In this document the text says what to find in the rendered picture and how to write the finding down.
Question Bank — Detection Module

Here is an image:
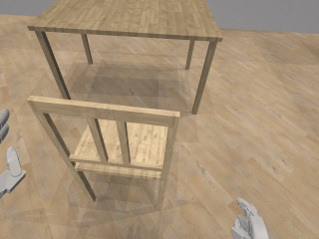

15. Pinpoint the chair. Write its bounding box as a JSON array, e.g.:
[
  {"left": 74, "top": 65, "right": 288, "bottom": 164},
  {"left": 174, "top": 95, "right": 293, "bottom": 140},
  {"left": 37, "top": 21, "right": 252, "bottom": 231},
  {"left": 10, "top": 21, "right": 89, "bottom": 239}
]
[{"left": 26, "top": 96, "right": 180, "bottom": 211}]

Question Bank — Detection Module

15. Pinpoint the right robot hand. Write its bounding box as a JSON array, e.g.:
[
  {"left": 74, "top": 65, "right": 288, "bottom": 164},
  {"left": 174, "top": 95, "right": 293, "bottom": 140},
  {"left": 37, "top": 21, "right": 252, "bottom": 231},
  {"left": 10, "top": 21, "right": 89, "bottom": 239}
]
[{"left": 231, "top": 197, "right": 270, "bottom": 239}]

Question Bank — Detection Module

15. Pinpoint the left robot hand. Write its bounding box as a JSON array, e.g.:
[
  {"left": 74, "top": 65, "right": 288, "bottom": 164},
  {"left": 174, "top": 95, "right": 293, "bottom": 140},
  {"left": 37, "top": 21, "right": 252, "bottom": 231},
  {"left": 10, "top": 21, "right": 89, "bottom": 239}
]
[{"left": 0, "top": 109, "right": 26, "bottom": 198}]

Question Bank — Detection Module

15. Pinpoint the table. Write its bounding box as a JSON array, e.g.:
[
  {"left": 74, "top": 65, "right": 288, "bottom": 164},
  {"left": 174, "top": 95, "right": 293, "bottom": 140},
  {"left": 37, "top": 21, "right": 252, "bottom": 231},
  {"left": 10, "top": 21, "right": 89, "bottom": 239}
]
[{"left": 27, "top": 0, "right": 223, "bottom": 115}]

